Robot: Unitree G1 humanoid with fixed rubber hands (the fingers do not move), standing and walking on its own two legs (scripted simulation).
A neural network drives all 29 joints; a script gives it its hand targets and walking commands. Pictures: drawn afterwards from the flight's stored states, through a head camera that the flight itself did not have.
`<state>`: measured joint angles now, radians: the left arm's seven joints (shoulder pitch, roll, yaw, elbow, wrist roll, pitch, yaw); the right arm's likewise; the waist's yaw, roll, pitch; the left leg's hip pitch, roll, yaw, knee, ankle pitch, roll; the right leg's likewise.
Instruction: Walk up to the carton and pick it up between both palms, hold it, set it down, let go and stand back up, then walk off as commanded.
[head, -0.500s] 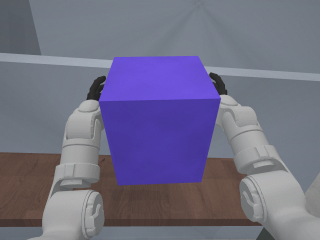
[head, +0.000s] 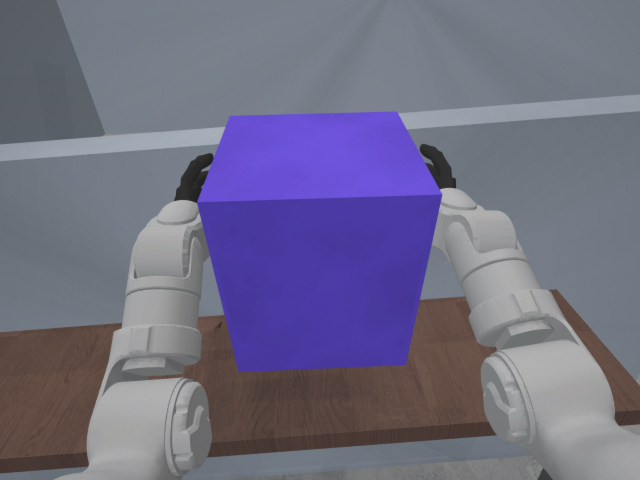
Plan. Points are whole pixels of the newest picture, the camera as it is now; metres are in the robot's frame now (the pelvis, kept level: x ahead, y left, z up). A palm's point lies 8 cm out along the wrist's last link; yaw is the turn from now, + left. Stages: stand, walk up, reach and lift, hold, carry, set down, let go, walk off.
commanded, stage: hold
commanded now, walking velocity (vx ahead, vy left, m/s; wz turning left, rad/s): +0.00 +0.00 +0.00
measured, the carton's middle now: (318, 241) +0.36 +0.01 +0.21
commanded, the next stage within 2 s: none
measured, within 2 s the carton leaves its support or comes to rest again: neither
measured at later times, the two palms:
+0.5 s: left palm (182, 209) +0.35 +0.16 +0.27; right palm (437, 192) +0.37 -0.14 +0.26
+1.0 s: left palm (165, 223) +0.35 +0.19 +0.25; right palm (417, 181) +0.37 -0.11 +0.28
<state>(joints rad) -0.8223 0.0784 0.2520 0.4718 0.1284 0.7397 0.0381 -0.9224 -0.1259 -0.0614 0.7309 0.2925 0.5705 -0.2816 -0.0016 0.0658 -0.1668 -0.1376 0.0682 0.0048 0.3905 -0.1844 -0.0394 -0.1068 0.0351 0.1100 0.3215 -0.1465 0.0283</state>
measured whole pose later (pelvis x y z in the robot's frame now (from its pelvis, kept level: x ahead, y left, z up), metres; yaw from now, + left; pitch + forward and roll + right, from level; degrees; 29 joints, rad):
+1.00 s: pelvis +0.00 +0.00 +0.00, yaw +0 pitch -5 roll -1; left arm -0.82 0.08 0.25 0.42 0.15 0.77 0.01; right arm -0.92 -0.13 -0.05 0.69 0.29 0.58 -0.29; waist 0.00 -0.08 -0.18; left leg -0.13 0.07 0.00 0.39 -0.18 -0.04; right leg -0.10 0.03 0.11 0.32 -0.15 0.03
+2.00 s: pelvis -0.01 +0.00 +0.00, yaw +0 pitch -5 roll -1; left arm -0.82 0.05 0.25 0.40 0.16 0.78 0.05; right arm -0.92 -0.13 -0.12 0.71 0.29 0.55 -0.25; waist 0.00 -0.01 -0.17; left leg -0.12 0.07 0.00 0.40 -0.18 -0.04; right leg -0.08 0.03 0.11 0.32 -0.14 0.03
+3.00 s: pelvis -0.01 +0.00 +0.00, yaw +0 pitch -6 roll -1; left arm -0.82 0.05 0.25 0.42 0.18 0.77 0.03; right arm -0.92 -0.12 -0.12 0.72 0.29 0.54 -0.26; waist 0.00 0.09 -0.12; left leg -0.11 0.07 0.00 0.39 -0.18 -0.04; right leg -0.08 0.03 0.11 0.32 -0.14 0.03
